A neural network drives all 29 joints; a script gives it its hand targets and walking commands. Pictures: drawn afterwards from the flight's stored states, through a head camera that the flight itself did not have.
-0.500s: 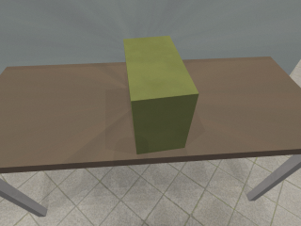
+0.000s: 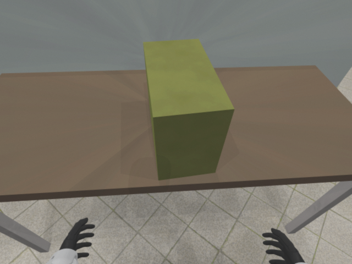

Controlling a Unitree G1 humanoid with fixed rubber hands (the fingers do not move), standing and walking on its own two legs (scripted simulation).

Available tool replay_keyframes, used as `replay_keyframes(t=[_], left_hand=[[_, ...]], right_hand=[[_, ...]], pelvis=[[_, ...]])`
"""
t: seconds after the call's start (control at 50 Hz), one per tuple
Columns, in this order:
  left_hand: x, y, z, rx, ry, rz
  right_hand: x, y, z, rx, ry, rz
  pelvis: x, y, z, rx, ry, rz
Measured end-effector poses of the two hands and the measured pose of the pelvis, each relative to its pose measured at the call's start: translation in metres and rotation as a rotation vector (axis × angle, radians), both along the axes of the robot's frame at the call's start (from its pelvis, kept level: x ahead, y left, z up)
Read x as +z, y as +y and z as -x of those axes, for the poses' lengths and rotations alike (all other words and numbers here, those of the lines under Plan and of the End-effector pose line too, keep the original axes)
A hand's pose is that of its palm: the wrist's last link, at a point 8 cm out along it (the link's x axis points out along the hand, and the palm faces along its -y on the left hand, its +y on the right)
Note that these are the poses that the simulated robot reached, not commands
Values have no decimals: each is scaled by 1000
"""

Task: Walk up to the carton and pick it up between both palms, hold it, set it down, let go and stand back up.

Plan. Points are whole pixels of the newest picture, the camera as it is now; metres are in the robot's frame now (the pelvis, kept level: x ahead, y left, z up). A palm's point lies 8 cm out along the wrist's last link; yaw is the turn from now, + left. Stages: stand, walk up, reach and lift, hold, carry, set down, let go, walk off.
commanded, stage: reach and lift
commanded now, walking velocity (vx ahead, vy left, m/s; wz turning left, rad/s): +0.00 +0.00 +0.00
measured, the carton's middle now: (179, 107) +0.51 -0.01 +0.07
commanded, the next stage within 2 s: none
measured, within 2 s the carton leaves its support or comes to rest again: neither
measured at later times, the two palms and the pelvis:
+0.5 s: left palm out of the picture +0.14 +0.23 -0.02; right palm out of the picture +0.12 -0.26 -0.03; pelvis -0.02 -0.01 +0.01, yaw +0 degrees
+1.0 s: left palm (78, 242) +0.17 +0.20 +0.03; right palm (307, 241) +0.16 -0.24 +0.03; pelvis +0.00 +0.00 +0.01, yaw -1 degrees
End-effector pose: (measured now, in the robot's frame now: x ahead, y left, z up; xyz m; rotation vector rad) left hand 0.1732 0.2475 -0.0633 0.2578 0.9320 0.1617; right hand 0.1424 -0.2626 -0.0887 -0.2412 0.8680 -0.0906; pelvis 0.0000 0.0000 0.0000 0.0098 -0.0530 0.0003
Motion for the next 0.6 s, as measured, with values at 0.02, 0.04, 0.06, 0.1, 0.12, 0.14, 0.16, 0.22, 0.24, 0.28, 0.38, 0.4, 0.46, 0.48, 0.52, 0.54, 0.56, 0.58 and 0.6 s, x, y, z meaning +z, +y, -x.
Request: replay_keyframes(t=[0.02, 0.04, 0.06, 0.1, 0.12, 0.14, 0.16, 0.22, 0.24, 0.28, 0.38, 0.4, 0.46, 0.48, 0.52, 0.54, 0.56, 0.58, 0.6], left_hand=[[1, 0, 3, 3, -1, -1], [2, 0, 6, 7, 1, -3], [3, 0, 10, 11, 3, -5], [4, 0, 17, 20, 8, -12], [4, 0, 21, 22, 9, -15], [5, -1, 24, 23, 6, -17], [6, -1, 27, 24, 1, -20], [12, -3, 32, 21, -31, -26], [14, -4, 33, 19, -44, -27], [18, -6, 34, 16, -70, -27], [29, -11, 34, 12, -145, -26], [31, -11, 34, 13, -160, -26], [37, -14, 34, 15, -198, -26], [38, -15, 34, 15, -207, -26], [40, -16, 34, 16, -221, -24], [42, -17, 34, 17, -228, -24], [43, -18, 33, 17, -237, -23], [45, -20, 32, 16, -247, -21], [47, -21, 31, 15, -258, -18]], right_hand=[[3, -1, 0, -2, -10, -1], [5, -2, 1, -1, -22, -2], [8, -2, 1, 0, -34, -2], [13, -3, 1, 4, -57, -3], [16, -4, 1, 7, -69, -3], [19, -4, 0, 11, -82, -2], [22, -4, 0, 15, -95, -2], [31, -4, 1, 20, -128, -3], [33, -4, 2, 21, -136, -4], [37, -4, 5, 18, -142, -7], [45, -2, 18, 15, -159, -15], [48, -2, 20, 15, -165, -17], [55, 0, 26, 17, -186, -22], [57, 1, 27, 17, -193, -24], [61, 2, 27, 15, -204, -34], [64, 3, 27, 14, -211, -37], [66, 4, 26, 13, -221, -41], [69, 5, 25, 14, -232, -44], [72, 6, 23, 14, -243, -48]], pelvis=[[1, -1, -2, 0, -4, -1], [2, -1, -3, 0, -8, -2], [3, -2, -4, 0, -12, -3], [5, -3, -4, 0, -19, -5], [6, -4, -3, 0, -21, -6], [6, -5, -2, 0, -22, -7], [7, -5, -1, 0, -23, -8], [9, -7, 3, 0, -21, -10], [9, -7, 4, 0, -21, -11], [10, -7, 7, 0, -20, -11], [12, -7, 13, 0, -21, -11], [12, -7, 14, 0, -22, -11], [12, -6, 16, -2, -24, -10], [12, -5, 16, -3, -24, -10], [12, -5, 17, -4, -25, -10], [12, -5, 17, -5, -25, -10], [12, -4, 17, -6, -25, -10], [12, -4, 17, -7, -25, -10], [12, -4, 17, -7, -25, -10]])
